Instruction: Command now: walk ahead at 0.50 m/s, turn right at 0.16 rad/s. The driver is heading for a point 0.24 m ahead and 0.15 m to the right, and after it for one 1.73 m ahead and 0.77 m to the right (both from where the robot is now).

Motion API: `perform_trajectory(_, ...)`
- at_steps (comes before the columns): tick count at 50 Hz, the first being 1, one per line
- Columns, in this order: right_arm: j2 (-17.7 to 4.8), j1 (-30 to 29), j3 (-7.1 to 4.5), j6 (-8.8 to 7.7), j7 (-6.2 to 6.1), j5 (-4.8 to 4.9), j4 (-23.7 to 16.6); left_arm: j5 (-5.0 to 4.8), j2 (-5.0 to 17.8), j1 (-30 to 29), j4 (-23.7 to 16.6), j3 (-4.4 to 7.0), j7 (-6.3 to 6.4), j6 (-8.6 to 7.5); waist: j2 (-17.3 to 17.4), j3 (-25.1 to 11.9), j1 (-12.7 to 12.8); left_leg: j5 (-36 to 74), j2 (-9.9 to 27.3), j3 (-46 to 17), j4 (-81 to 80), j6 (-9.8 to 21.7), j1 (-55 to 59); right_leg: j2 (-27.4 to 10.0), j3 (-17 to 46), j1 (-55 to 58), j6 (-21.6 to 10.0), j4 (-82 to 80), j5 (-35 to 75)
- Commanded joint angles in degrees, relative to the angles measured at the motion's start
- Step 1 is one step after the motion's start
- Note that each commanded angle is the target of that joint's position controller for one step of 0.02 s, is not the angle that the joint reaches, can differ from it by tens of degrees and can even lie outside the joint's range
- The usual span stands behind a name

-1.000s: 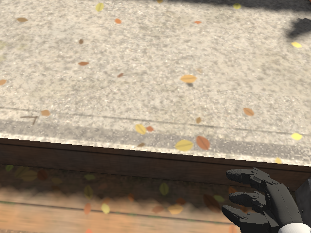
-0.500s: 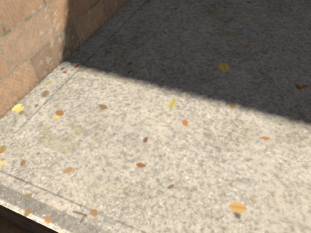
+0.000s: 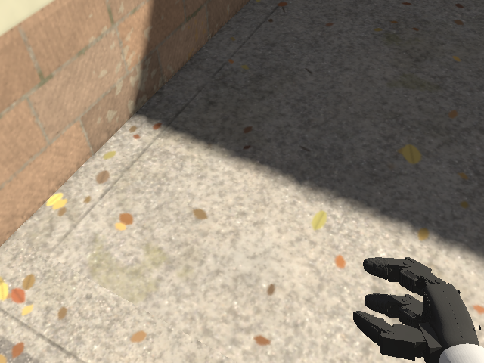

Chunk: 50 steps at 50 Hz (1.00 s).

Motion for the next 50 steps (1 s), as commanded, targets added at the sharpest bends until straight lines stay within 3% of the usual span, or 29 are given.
perform_trajectory(1,-16.9,43.5,-6.93,3.80,-1.13,-4.88,12.7,-2.69,4.9,-12.3,-6.4,1.79,-3.57,-7.41,14.1,-25.3,-21.3,97.7,26.4,-17.5,4.1,13.5,58.7,11.2,11.3,-52.6,-1.9,70.4,-12.2)
perform_trajectory(2,-13.5,38.7,-6.34,3.83,-0.17,-3.25,14.6,-4.11,4.6,-17.6,-10.3,1.51,-3.64,-5.87,15.6,-19.6,-18.4,67.5,22.9,-16.5,-0.6,14.0,56.0,9.2,7.1,-62.1,-1.8,78.4,-13.0)
perform_trajectory(3,-6.7,31.1,-4.45,3.90,0.01,-1.65,15.4,-5.22,0.2,-27.6,-15.2,-0.19,-2.82,-3.89,16.2,-8.4,-16.1,47.7,19.2,-11.5,-4.6,10.9,49.6,7.8,1.6,-72.7,-1.2,83.3,-16.0)
perform_trajectory(4,-0.7,26.7,-2.91,3.34,-0.09,-1.21,16.9,-5.20,-3.8,-30.8,-17.9,-1.76,-2.68,-1.83,13.4,-0.1,-13.4,36.7,16.7,-7.9,-7.7,9.0,40.3,7.1,-0.5,-76.4,-1.8,87.5,-17.1)
perform_trajectory(6,2.0,21.8,-1.61,2.81,-0.12,-2.29,19.6,-3.16,-9.3,-31.5,-24.0,-4.68,-2.76,-0.62,9.1,7.2,-6.2,27.1,14.6,-3.4,-14.9,5.5,20.7,6.2,-2.4,-72.2,-4.2,90.6,-10.8)
perform_trajectory(7,0.5,15.8,-0.95,2.63,-0.61,-1.93,19.5,-2.71,-9.4,-30.9,-28.0,-5.62,-3.20,-0.47,11.1,10.4,-0.7,24.1,14.6,0.5,-21.1,3.3,8.1,3.2,0.6,-65.5,-5.3,81.0,-10.1)
perform_trajectory(8,-2.8,9.1,-0.79,2.74,-0.78,-2.78,18.5,-1.88,-5.2,-28.3,-29.7,-5.73,-3.38,0.02,10.5,11.9,3.5,24.0,10.1,9.2,-28.1,2.6,-3.1,2.5,-3.0,-54.7,-4.6,63.7,-7.3)
perform_trajectory(9,-6.7,1.0,-0.87,1.33,-1.00,-3.89,16.6,-0.30,-0.1,-23.4,-28.6,-4.44,-3.48,-0.35,9.6,8.7,8.2,37.9,6.2,15.0,-32.8,3.4,-16.7,3.9,-9.0,-31.5,-4.0,49.4,-0.5)
perform_trajectory(10,-10.7,1.9,-1.90,-0.65,-1.92,-2.83,16.6,0.82,4.3,-17.6,-25.5,-2.39,-2.81,-0.18,8.4,4.3,10.5,64.0,4.7,16.5,-31.1,5.8,-21.2,8.7,-14.4,-13.5,-3.5,46.8,4.0)
perform_trajectory(12,-21.9,8.6,-4.75,-1.97,-3.01,0.42,16.8,2.99,10.2,-8.8,-21.3,0.83,-2.37,-0.62,10.7,-7.8,13.1,113.2,9.3,11.9,-18.9,8.4,-0.1,13.5,-17.6,-3.3,-4.1,39.1,-2.0)
perform_trajectory(13,-25.8,7.9,-5.76,-1.59,-2.98,0.46,16.4,2.62,13.5,-4.0,-19.0,2.24,-2.43,0.09,10.6,-10.6,15.1,123.6,11.8,8.8,-6.0,9.5,14.1,13.1,-14.7,-6.1,-5.8,29.0,-2.7)
perform_trajectory(14,-25.7,7.9,-6.12,-1.35,-3.12,1.83,15.0,2.15,17.3,-0.6,-17.6,3.76,-3.09,1.14,6.8,-13.0,16.6,116.9,11.0,7.1,11.2,9.3,18.4,14.2,-8.1,-0.8,-7.9,8.6,3.2)
perform_trajectory(15,-15.9,14.9,-4.39,-2.26,-2.82,1.26,13.5,2.07,24.4,-4.8,-16.9,4.67,-4.43,1.49,-19.2,-11.5,7.6,38.4,-1.9,4.0,43.5,4.9,4.3,6.3,19.6,5.8,-16.6,-5.2,14.3)
perform_trajectory(16,-11.6,19.4,-3.51,-4.61,0.31,-1.25,12.2,1.46,21.3,-15.5,-20.2,2.71,-3.68,1.40,-30.9,-18.0,-1.8,3.5,-13.4,-9.0,72.7,4.2,-9.9,-2.4,50.1,6.4,-26.5,-23.0,11.0)
perform_trajectory(17,-11.4,18.5,-4.20,-5.75,1.84,-0.73,10.2,0.32,14.9,-14.3,-18.5,0.84,-4.53,0.34,-19.0,-12.6,-2.4,0.0,-12.3,-13.2,83.6,6.2,-16.2,-3.7,49.3,1.2,-23.0,-26.2,4.0)
perform_trajectory(19,-3.4,7.8,-0.89,-5.29,1.40,-1.54,1.8,-2.33,9.5,-9.6,-11.7,-0.12,-5.62,-1.22,-4.8,8.2,-5.4,-9.4,-11.6,-9.6,85.6,8.3,-31.8,0.8,34.4,-8.7,-16.6,-23.6,1.7)
perform_trajectory(21,-1.1,12.3,1.07,-4.41,1.08,-1.74,1.9,-1.23,4.6,-11.9,-9.9,-0.77,-5.75,-2.20,-2.0,8.0,-9.4,-7.5,-8.1,-7.7,81.0,8.4,-34.7,5.1,20.8,-9.0,-12.1,-20.0,3.5)
perform_trajectory(22,-2.2,13.7,1.20,-3.94,0.54,-1.12,2.2,-0.92,5.6,-14.2,-11.1,-0.63,-5.83,-2.84,-0.4,8.3,-10.5,-5.5,-6.6,-5.7,73.0,7.8,-37.1,6.0,18.1,-7.6,-12.4,-23.1,5.5)
perform_trajectory(26,-6.5,5.3,0.69,-4.36,-1.92,-3.67,-1.6,-1.62,10.0,-16.0,-14.0,0.43,-2.87,-4.05,-0.2,4.4,-9.2,12.1,-4.5,-0.1,34.7,2.7,-19.7,7.0,13.3,-16.7,-12.7,-32.7,22.2)
perform_trajectory(28,-3.5,-1.1,1.49,-4.71,-1.82,-2.16,-3.5,-2.38,11.6,-10.3,-12.3,1.18,-0.85,-3.16,-4.0,1.1,-5.6,14.4,-7.0,0.6,16.8,-0.3,-10.1,7.8,11.5,-14.2,-12.2,-33.6,20.2)
perform_trajectory(30,-6.0,-2.7,-0.10,-4.06,-1.84,0.71,-3.4,-2.28,13.6,-8.1,-12.6,1.93,-0.43,-2.83,-7.7,-0.2,-4.4,15.7,-8.6,-1.9,5.4,-2.5,-6.8,5.2,15.8,-7.0,-11.5,-33.1,16.7)
perform_trajectory(35,-12.4,8.2,-4.82,-4.75,-2.09,0.50,0.7,-2.00,12.8,-10.7,-15.2,2.91,-0.98,-1.41,-8.9,-4.8,-8.5,13.6,-6.8,-5.0,-5.2,1.2,8.2,4.4,19.3,3.1,-7.2,-13.5,32.2)
perform_trajectory(36,-14.4,17.3,-5.52,-4.87,-2.40,-0.47,1.4,-0.61,10.4,-11.9,-17.0,2.10,-1.77,-1.64,-6.0,-12.6,-12.4,8.1,1.2,-11.6,-2.8,5.3,23.4,6.1,16.4,-4.0,-5.9,0.4,25.9)
perform_trajectory(37,-17.9,23.3,-6.24,-4.45,-2.53,-2.02,2.3,-0.13,3.7,-4.3,-18.1,0.49,-1.87,-1.94,12.0,-18.7,-9.0,6.8,15.4,-34.8,-5.9,13.5,42.6,14.2,9.1,-23.3,-2.4,18.4,-6.6)
perform_trajectory(38,-16.7,23.7,-6.22,-4.23,-2.09,-1.79,3.1,-2.37,8.4,-0.5,-18.1,0.76,-1.79,-2.37,22.4,-19.4,-8.4,-12.3,21.3,-54.6,-13.5,18.6,41.7,10.0,6.6,-34.2,-1.5,31.3,-8.3)
perform_trajectory(39,-11.3,20.8,-5.39,-4.13,-2.41,-1.31,2.6,-2.49,12.4,-6.2,-17.8,2.01,-1.56,-2.18,12.3,-10.7,-9.8,-19.1,18.5,-48.1,-15.8,16.6,33.1,6.8,5.9,-36.8,-0.7,37.1,-1.3)
perform_trajectory(41,-10.0,17.3,-4.51,-3.72,-2.66,-1.36,3.5,-1.07,13.0,-15.7,-20.5,2.54,-1.94,-2.26,0.5,-1.8,-8.7,-4.3,12.8,-29.6,-16.1,12.8,17.3,3.4,3.1,-33.3,-0.5,36.4,7.0)
perform_trajectory(45,-8.7,18.2,-4.30,-4.43,-1.70,-1.10,8.8,-2.04,9.7,-16.9,-21.1,2.37,-2.48,-1.22,3.2,3.1,-6.4,7.7,6.8,-13.8,-19.6,11.4,9.2,0.3,2.0,-31.9,-0.1,30.7,8.1)
perform_trajectory(50,-12.9,19.8,-5.04,-4.08,-1.53,-1.98,11.9,-1.56,9.9,-22.5,-22.3,2.23,-2.96,-0.77,1.3,4.1,-6.9,19.7,8.2,-5.6,-20.5,12.1,10.3,-0.7,1.7,-35.0,1.5,18.1,16.3)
